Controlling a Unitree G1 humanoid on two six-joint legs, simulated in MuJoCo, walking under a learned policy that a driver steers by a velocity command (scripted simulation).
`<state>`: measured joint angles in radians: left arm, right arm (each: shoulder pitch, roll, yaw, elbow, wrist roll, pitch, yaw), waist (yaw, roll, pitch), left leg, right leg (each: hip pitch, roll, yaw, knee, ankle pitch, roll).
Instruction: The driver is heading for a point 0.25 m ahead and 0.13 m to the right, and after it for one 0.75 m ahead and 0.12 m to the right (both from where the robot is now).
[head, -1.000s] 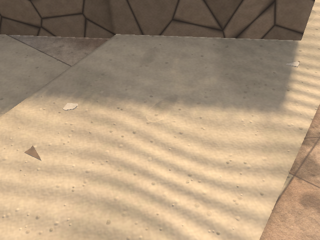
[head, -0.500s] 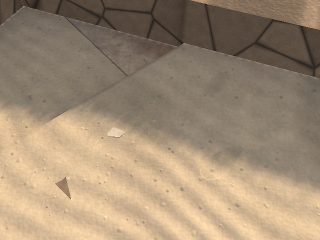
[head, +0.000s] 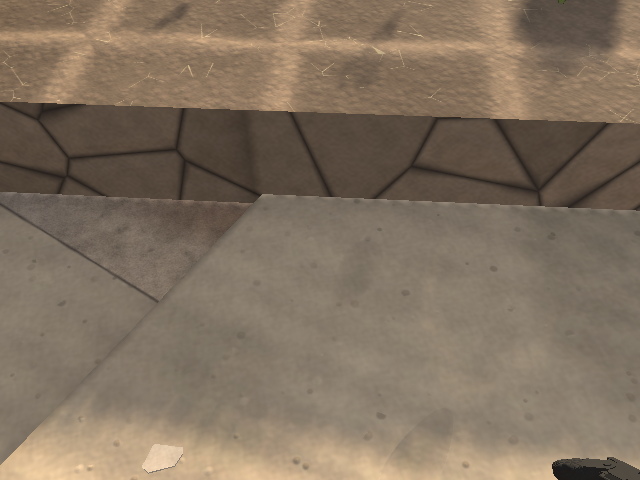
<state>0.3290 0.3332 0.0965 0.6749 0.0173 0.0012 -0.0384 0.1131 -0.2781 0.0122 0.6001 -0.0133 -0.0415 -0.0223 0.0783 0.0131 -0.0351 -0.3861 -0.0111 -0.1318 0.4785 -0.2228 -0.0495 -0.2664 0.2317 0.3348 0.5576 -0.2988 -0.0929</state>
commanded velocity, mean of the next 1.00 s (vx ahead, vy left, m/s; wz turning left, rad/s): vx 0.84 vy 0.00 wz -0.35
